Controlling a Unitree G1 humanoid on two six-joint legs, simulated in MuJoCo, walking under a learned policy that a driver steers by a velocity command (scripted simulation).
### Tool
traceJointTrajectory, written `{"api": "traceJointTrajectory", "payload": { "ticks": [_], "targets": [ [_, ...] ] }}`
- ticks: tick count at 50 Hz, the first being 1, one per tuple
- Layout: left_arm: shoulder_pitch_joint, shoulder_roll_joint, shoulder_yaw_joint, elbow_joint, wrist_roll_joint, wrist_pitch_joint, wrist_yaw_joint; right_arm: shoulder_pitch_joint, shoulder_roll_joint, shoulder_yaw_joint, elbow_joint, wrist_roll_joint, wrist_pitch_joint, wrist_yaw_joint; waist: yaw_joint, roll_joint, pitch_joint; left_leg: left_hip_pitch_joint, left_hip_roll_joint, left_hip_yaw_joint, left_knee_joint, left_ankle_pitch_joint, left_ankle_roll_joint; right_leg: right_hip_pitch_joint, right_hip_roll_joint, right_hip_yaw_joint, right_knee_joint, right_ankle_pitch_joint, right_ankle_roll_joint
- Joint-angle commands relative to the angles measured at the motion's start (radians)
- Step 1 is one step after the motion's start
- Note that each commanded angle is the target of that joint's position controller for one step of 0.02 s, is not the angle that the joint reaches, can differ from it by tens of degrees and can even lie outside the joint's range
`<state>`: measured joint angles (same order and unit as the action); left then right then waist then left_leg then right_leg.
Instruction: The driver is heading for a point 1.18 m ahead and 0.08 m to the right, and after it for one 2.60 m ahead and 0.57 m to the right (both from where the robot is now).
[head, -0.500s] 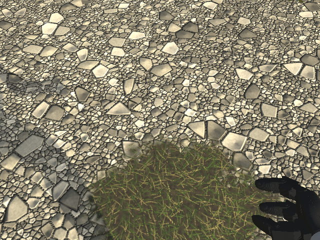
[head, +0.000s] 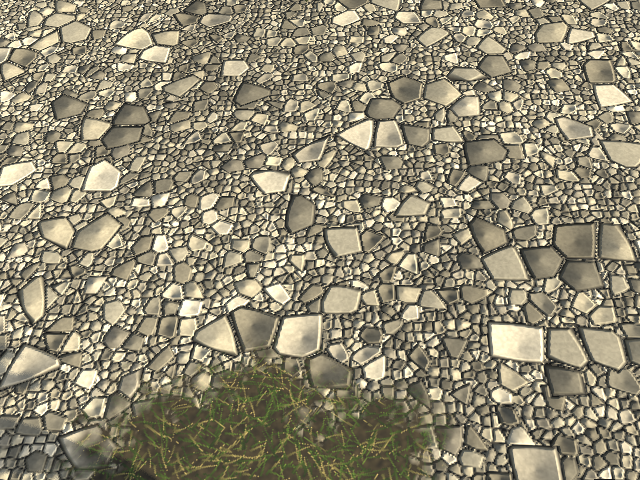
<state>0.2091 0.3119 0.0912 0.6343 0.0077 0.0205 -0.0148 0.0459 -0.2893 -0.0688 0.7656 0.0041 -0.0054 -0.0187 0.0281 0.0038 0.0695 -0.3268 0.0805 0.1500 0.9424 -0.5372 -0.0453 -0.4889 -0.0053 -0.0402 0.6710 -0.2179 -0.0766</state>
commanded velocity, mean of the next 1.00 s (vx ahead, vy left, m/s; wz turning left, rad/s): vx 0.34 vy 0.00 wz -0.19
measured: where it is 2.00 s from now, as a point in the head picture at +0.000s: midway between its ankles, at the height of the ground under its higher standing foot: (289, 204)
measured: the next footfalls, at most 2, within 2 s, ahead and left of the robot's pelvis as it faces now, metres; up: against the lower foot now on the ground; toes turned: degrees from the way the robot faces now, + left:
left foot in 0.42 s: +0.19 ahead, +0.11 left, +0.00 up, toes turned -34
right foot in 0.74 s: +0.06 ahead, -0.10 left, +0.00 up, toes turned -17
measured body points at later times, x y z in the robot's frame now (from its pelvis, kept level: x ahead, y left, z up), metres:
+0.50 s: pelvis +0.07 +0.04 +0.02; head +0.10 +0.05 +0.47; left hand +0.37 +0.21 -0.05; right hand +0.06 -0.28 -0.07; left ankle +0.15 +0.14 -0.72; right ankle +0.05 -0.07 -0.68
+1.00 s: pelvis +0.21 +0.02 +0.01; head +0.23 +0.02 +0.46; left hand +0.28 +0.30 -0.11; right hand +0.36 -0.28 -0.07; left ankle +0.35 +0.12 -0.65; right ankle +0.02 -0.09 -0.72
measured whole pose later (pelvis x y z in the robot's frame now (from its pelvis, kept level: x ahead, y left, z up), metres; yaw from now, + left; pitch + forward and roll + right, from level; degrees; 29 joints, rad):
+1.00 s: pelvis +0.21 +0.02 +0.01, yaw -8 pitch +3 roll -2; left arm 0.42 0.31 0.06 0.77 0.05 -0.08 0.01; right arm 0.14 -0.34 -0.08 0.64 -0.03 0.03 0.10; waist 0.05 0.03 -0.03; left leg -0.80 0.07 0.01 1.09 -0.17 0.04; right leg 0.12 -0.02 -0.15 0.21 -0.38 0.05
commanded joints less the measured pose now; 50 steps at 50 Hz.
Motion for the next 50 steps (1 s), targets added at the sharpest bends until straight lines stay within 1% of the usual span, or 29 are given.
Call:
{"api": "traceJointTrajectory", "payload": {
  "ticks": [1,2,3,6,9,13,17,20,21,22,23,24,25,26,27,30,31,33,34,35,36,37,38,39,40,41,44,47,50],
  "targets": [
    [0.106,0.243,0.066,-0.083,0.004,-0.043,-0.005,-0.01,-0.108,-0.025,-0.101,0.006,-0.008,0.006,0.015,-0.122,-0.29,-0.392,-0.104,-0.255,0.388,-0.051,0.015,0.495,-0.298,0.62,-0.335,0.338,-0.265],
    [0.055,0.208,0.059,-0.087,-0.023,-0.04,0.003,-0.024,-0.099,-0.026,-0.09,-0.002,-0.007,-0.005,-0.011,-0.044,-0.219,-0.403,-0.079,-0.263,0.325,0.032,0.023,0.425,-0.248,0.552,-0.345,0.215,-0.207],
    [0.003,0.18,0.051,-0.1,-0.035,-0.03,0.018,-0.032,-0.112,-0.03,-0.09,-0.015,-0.005,-0.017,-0.032,-0.054,-0.186,-0.379,-0.064,-0.273,0.246,0.097,0.024,0.348,-0.215,0.504,-0.351,0.158,-0.172],
    [-0.028,0.158,0.046,-0.134,-0.016,-0.007,0.051,-0.02,-0.083,-0.028,-0.073,-0.01,-0.004,-0.015,-0.047,-0.094,-0.215,-0.277,-0.107,-0.268,0.105,0.186,0.002,0.294,-0.135,0.441,-0.337,0.201,-0.128],
    [-0.003,0.174,0.056,-0.139,-0.021,0.004,0.068,-0.033,-0.058,-0.019,-0.067,-0.001,-0.005,-0.014,-0.03,-0.095,-0.233,-0.257,-0.137,-0.29,-0.039,0.204,-0.025,0.318,-0.12,0.476,-0.32,0.177,-0.124],
    [-0.027,0.175,0.058,-0.159,-0.019,0.022,0.07,-0.035,-0.074,-0.025,-0.06,0.005,-0.006,-0.008,-0.014,-0.154,-0.203,-0.196,-0.155,-0.305,-0.16,0.239,-0.031,0.267,-0.092,0.539,-0.327,0.019,-0.106],
    [-0.046,0.176,0.059,-0.174,-0.021,0.032,0.059,-0.018,-0.096,-0.035,-0.059,0.008,-0.027,0.006,-0.002,-0.191,-0.187,-0.111,-0.162,-0.315,-0.296,0.223,-0.009,0.264,-0.076,0.621,-0.302,0.025,-0.099],
    [-0.094,0.165,0.052,-0.188,-0.034,0.038,0.053,0.083,-0.123,-0.052,-0.03,0.007,-0.039,0.016,-0.049,-0.178,-0.19,0.073,-0.127,-0.287,-0.541,0.356,0.024,0.211,-0.025,0.621,-0.233,0.009,-0.055],
    [-0.046,0.115,0.034,-0.179,-0.028,0.039,0.051,0.103,-0.164,-0.061,-0.027,-0.007,-0.035,0.015,-0.027,-0.073,-0.224,0.178,0.014,-0.381,-0.603,0.396,0.075,0.155,0.034,0.528,-0.103,-0.169,-0.016],
    [-0.032,0.084,0.021,-0.197,-0.028,0.035,0.05,0.07,-0.237,-0.069,-0.038,-0.035,-0.021,0.011,0.023,0.233,-0.169,0.187,0.184,-0.636,-0.675,0.489,0.215,-0.01,0.201,0.3,0.098,-0.366,0.043],
    [-0.016,0.152,0.037,-0.186,-0.002,0.014,0.047,0.046,-0.188,-0.058,-0.066,-0.055,-0.025,0.01,0.015,0.266,-0.156,0.118,0.275,-0.797,-0.693,0.509,0.329,-0.038,0.176,0.297,0.357,-0.415,0.097],
    [0.021,0.173,0.038,-0.147,-0.001,0.008,0.041,0.018,-0.139,-0.039,-0.085,-0.038,-0.028,0.006,0.026,0.166,-0.168,0.114,0.238,-0.732,-0.693,0.261,0.311,-0.041,0.136,0.301,0.429,-0.318,0.106],
    [0.023,0.124,0.018,-0.12,0.006,0.007,0.037,0.022,-0.096,-0.021,-0.08,-0.016,-0.028,0.006,0.017,0.127,-0.158,0.118,0.155,-0.655,-0.715,0.007,0.246,-0.037,0.113,0.268,0.414,-0.247,0.124],
    [0.025,0.097,0.006,-0.114,0.015,0.001,0.03,0.073,-0.124,-0.022,-0.06,0.011,-0.025,0.008,0.0,0.162,-0.139,0.16,0.127,-0.66,-0.746,-0.098,0.227,-0.087,0.089,0.188,0.432,-0.21,0.141],
    [-0.006,0.099,0.002,-0.119,0.01,-0.012,0.022,0.118,-0.154,-0.025,-0.052,0.025,-0.019,0.003,-0.026,0.163,-0.095,0.163,0.122,-0.673,-0.769,-0.112,0.237,-0.124,0.06,0.136,0.429,-0.179,0.145],
    [-0.137,0.053,-0.018,-0.148,0.0,-0.065,0.021,0.219,-0.165,-0.029,-0.051,0.026,-0.014,-0.011,-0.074,0.148,-0.046,0.117,0.048,-0.62,-0.794,-0.009,0.215,-0.003,0.062,0.063,0.158,-0.171,0.143],
    [-0.136,0.032,-0.023,-0.145,-0.005,-0.082,0.022,0.22,-0.17,-0.031,-0.057,0.026,-0.013,-0.015,-0.062,0.172,-0.051,0.084,0.02,-0.599,-0.787,0.014,0.207,0.097,0.081,0.057,0.034,-0.198,0.136],
    [-0.115,0.031,-0.015,-0.13,-0.023,-0.107,0.021,0.218,-0.173,-0.037,-0.076,0.029,-0.012,-0.016,-0.038,0.214,-0.044,0.049,-0.007,-0.612,-0.762,0.04,0.214,0.228,0.103,0.067,-0.159,-0.198,0.121],
    [-0.088,0.035,-0.009,-0.116,-0.034,-0.115,0.022,0.203,-0.166,-0.036,-0.091,0.031,-0.009,-0.015,-0.014,0.196,-0.038,0.032,-0.017,-0.627,-0.734,0.046,0.211,0.287,0.093,0.07,-0.276,-0.12,0.107],
    [0.024,0.054,-0.017,-0.056,0.034,-0.073,0.03,0.177,-0.218,-0.07,-0.066,-0.046,0.016,0.019,0.036,0.101,-0.044,-0.016,-0.097,-0.542,-0.624,0.054,0.188,0.398,0.131,0.003,-0.408,-0.078,0.09],
    [0.086,0.082,-0.006,-0.038,0.039,-0.063,0.047,0.164,-0.169,-0.068,-0.087,-0.032,0.016,0.026,0.055,0.072,-0.066,-0.221,-0.149,-0.493,-0.549,0.071,0.13,0.646,0.07,0.022,-0.388,-0.016,0.079],
    [0.183,0.145,0.004,-0.029,0.031,-0.065,0.059,0.144,-0.085,-0.048,-0.117,-0.012,0.007,0.032,0.107,-0.034,-0.12,-0.446,-0.206,-0.391,-0.333,0.018,0.078,0.859,-0.137,0.204,-0.422,-0.194,0.049],
    [0.148,0.236,0.016,-0.056,0.041,-0.06,0.066,0.118,-0.002,-0.019,-0.175,0.0,-0.009,0.035,0.101,-0.202,-0.126,-0.622,-0.202,-0.286,-0.083,0.006,0.069,0.818,-0.411,0.524,-0.482,-0.461,-0.022],
    [0.121,0.231,0.03,-0.036,0.059,-0.06,0.067,0.024,-0.059,-0.018,-0.221,-0.017,-0.016,0.046,0.091,-0.153,-0.074,-0.666,-0.053,-0.264,0.029,0.126,0.07,0.662,-0.493,0.618,-0.49,-0.537,-0.11],
    [0.078,0.148,0.003,-0.033,0.055,-0.072,0.055,0.015,-0.08,-0.025,-0.209,-0.019,-0.015,0.057,0.058,-0.098,-0.021,-0.674,-0.042,-0.272,0.092,0.185,0.07,0.62,-0.419,0.53,-0.5,-0.494,-0.099],
    [0.062,0.114,-0.009,-0.03,0.048,-0.081,0.046,0.061,-0.087,-0.03,-0.184,-0.028,-0.01,0.071,0.032,-0.109,-0.009,-0.657,-0.041,-0.261,0.129,0.229,0.061,0.593,-0.356,0.425,-0.51,-0.41,-0.07],
    [0.102,0.109,-0.014,0.011,0.036,-0.102,0.036,0.083,-0.097,-0.031,-0.17,-0.039,0.012,0.109,0.016,-0.13,0.008,-0.638,-0.018,-0.206,0.262,0.305,0.056,0.538,-0.272,0.201,-0.552,-0.222,-0.04],
    [0.136,0.111,-0.01,0.054,0.037,-0.121,0.027,0.009,-0.09,-0.018,-0.206,-0.036,0.02,0.124,0.01,-0.115,0.057,-0.655,0.014,-0.202,0.231,0.365,0.069,0.525,-0.27,0.071,-0.585,-0.106,-0.025],
    [0.152,0.112,-0.008,0.09,0.039,-0.128,0.026,-0.09,-0.083,0.001,-0.242,-0.039,0.021,0.138,0.026,-0.104,0.103,-0.555,0.027,-0.104,0.05,0.401,0.108,0.492,-0.252,-0.077,-0.621,0.015,-0.01]
  ]
}}
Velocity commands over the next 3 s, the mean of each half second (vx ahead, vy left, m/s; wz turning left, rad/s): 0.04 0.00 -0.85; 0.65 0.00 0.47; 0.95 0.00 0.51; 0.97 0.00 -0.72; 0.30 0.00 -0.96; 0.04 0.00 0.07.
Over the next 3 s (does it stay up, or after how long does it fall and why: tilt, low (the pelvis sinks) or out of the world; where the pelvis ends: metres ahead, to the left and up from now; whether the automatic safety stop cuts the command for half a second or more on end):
stays up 1.53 0.10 0.02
